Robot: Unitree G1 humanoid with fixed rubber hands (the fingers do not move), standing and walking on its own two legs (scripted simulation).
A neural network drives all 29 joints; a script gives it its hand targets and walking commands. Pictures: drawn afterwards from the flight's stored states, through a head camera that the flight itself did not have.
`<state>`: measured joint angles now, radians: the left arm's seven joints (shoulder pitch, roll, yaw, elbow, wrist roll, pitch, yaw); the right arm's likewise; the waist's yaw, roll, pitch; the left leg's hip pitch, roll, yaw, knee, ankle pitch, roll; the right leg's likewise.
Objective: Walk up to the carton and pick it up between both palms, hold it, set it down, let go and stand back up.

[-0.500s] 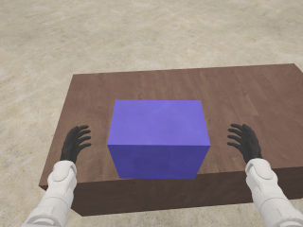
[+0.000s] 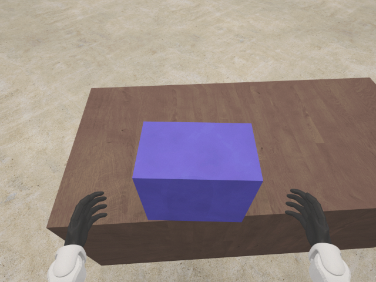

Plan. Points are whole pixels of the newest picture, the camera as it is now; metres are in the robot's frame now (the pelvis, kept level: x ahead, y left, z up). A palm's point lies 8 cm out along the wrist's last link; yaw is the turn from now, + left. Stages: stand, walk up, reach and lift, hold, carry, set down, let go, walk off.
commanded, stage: set down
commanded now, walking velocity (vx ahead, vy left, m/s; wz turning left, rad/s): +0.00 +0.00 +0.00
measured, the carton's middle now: (195, 175) +0.41 +0.01 -0.09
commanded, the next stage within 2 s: let go in 1.22 s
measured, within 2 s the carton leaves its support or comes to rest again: neither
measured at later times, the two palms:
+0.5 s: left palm (80, 256) +0.19 +0.25 -0.06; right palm (308, 250) +0.21 -0.22 -0.05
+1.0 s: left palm (80, 276) +0.16 +0.24 -0.07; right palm (303, 266) +0.18 -0.21 -0.07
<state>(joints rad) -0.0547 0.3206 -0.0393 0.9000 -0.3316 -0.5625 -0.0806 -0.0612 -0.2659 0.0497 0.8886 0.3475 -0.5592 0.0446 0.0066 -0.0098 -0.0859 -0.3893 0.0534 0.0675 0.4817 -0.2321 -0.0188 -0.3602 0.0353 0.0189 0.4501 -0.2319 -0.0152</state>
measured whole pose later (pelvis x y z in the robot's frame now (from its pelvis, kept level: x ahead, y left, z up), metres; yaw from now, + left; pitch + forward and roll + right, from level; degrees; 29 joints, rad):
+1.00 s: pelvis +0.02 +0.00 +0.01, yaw +1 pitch +1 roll +0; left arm 0.30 0.27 0.02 0.45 -0.03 0.02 -0.03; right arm 0.18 -0.14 0.00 0.85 0.08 -0.36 0.00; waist 0.03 -0.05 -0.05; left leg -0.17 0.04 0.06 0.39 -0.24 -0.02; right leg -0.13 0.03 0.01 0.36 -0.25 -0.02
